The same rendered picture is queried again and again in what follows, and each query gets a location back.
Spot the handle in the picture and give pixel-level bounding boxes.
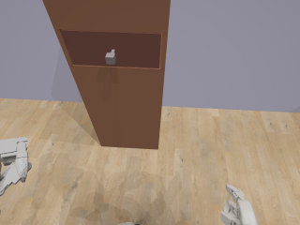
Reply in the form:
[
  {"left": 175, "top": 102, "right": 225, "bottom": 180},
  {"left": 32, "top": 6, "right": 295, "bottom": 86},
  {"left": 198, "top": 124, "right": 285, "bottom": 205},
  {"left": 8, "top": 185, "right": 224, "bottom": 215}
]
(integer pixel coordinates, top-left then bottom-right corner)
[{"left": 105, "top": 49, "right": 116, "bottom": 65}]

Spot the left robot hand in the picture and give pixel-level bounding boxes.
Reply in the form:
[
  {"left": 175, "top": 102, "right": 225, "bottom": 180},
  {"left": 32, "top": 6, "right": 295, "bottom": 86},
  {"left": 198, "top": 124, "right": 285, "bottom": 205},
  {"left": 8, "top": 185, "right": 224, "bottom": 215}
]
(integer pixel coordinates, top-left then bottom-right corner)
[{"left": 0, "top": 137, "right": 32, "bottom": 197}]

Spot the cabinet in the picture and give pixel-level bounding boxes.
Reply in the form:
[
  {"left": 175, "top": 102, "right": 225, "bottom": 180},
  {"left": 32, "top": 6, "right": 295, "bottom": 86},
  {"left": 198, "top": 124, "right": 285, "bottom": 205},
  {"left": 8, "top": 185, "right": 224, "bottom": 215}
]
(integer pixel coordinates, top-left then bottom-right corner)
[{"left": 42, "top": 0, "right": 171, "bottom": 150}]

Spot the drawer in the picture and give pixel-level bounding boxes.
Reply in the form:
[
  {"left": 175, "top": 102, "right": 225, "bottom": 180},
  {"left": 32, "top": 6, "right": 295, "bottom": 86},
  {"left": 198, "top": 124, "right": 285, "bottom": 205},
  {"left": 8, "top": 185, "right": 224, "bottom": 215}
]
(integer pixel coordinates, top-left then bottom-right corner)
[{"left": 61, "top": 29, "right": 161, "bottom": 68}]

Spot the right robot hand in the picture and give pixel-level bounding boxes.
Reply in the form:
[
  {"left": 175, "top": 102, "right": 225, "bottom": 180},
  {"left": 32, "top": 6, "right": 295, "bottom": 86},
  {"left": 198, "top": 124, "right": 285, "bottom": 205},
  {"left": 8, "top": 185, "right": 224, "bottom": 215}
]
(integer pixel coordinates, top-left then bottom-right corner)
[{"left": 220, "top": 184, "right": 258, "bottom": 225}]

